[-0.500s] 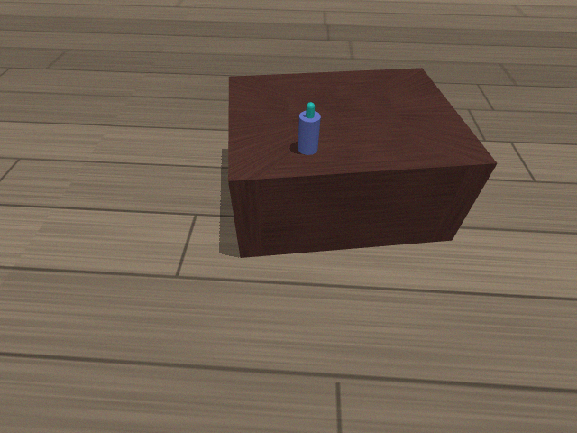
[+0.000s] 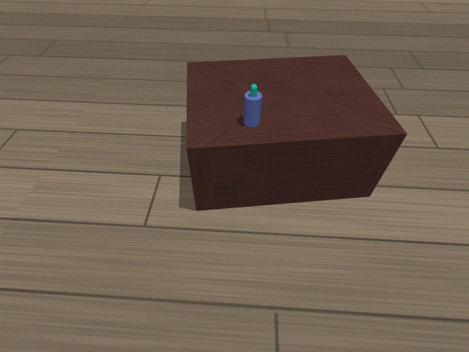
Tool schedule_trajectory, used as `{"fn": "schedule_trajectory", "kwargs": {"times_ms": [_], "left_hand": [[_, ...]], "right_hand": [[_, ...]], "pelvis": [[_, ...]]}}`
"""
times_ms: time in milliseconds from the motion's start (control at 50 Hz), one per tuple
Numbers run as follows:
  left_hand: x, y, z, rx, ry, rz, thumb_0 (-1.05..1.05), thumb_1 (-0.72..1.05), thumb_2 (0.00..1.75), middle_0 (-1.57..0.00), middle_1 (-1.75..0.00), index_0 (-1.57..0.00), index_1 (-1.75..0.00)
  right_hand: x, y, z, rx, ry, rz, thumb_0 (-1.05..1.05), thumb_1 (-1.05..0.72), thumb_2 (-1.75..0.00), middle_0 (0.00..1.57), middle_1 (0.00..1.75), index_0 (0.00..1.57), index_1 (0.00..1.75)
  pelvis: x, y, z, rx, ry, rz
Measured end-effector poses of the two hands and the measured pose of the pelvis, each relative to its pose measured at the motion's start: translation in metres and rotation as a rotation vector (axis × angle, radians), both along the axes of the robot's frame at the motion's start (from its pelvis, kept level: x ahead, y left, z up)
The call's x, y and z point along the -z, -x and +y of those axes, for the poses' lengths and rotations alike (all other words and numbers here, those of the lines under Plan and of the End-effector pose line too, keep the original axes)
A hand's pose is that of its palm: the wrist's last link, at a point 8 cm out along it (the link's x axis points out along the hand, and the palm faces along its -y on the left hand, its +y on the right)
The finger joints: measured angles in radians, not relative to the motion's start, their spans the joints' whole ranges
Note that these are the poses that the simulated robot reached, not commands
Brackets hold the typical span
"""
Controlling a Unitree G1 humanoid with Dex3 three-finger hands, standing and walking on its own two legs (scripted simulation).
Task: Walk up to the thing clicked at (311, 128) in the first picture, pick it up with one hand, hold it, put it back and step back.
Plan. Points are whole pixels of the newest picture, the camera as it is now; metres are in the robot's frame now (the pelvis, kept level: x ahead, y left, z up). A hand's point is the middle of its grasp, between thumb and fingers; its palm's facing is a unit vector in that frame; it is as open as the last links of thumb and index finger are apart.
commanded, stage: stand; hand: right
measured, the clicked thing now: (252, 104) +1.10 -0.06 -0.24
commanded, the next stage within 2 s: walk up in 0.62 s
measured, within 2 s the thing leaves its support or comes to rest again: neither
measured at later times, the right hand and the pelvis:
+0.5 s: hand out of the picture +0.07 -0.25 -0.16, palm faces -0.01 +0.94 -0.33, open 7.4 cm; pelvis +0.00 +0.00 +0.00, yaw +0 degrees
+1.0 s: hand out of the picture +0.16 -0.21 -0.15, palm faces -0.08 +0.90 -0.43, open 7.4 cm; pelvis +0.07 +0.08 -0.03, yaw +5 degrees
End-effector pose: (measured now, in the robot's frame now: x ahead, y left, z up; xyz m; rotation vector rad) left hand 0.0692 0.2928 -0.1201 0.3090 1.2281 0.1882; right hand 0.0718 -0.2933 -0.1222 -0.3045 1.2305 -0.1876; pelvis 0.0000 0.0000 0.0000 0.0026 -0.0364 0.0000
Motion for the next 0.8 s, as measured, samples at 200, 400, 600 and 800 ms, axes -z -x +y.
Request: {"fn": "schedule_trajectory", "kwargs": {"times_ms": [200,400,600,800], "left_hand": [[-0.001,-0.004,-0.001,0.002,0.000,-0.011,0.00,0.91,0.90,-0.20,-0.30,-0.20,-0.30],[-0.001,-0.003,-0.001,0.005,-0.002,-0.016,0.00,0.91,0.90,-0.20,-0.30,-0.20,-0.30],[-0.001,0.002,0.000,0.003,-0.004,-0.009,0.00,0.91,0.90,-0.20,-0.30,-0.20,-0.30],[-0.008,0.025,0.036,-0.071,-0.027,-0.052,0.00,0.91,0.90,-0.21,-0.30,-0.21,-0.30]], "right_hand": [[-0.001,-0.002,-0.002,0.002,0.004,-0.005,0.00,-0.90,-0.90,0.21,0.30,0.21,0.30],[-0.002,0.001,-0.003,0.006,0.005,-0.008,0.00,-0.90,-0.90,0.21,0.30,0.21,0.30],[-0.002,0.007,-0.003,0.007,0.004,-0.003,0.00,-0.90,-0.90,0.21,0.30,0.21,0.30],[-0.007,-0.009,-0.010,-0.051,0.034,0.025,0.01,-0.90,-0.90,0.21,0.30,0.21,0.30]], "pelvis": [[0.000,-0.002,-0.001,0.000,0.001,-0.002],[-0.001,-0.001,-0.001,0.001,0.001,-0.006],[-0.001,0.002,-0.001,0.002,0.000,-0.007],[0.004,-0.014,0.014,-0.043,0.017,-0.002]]}}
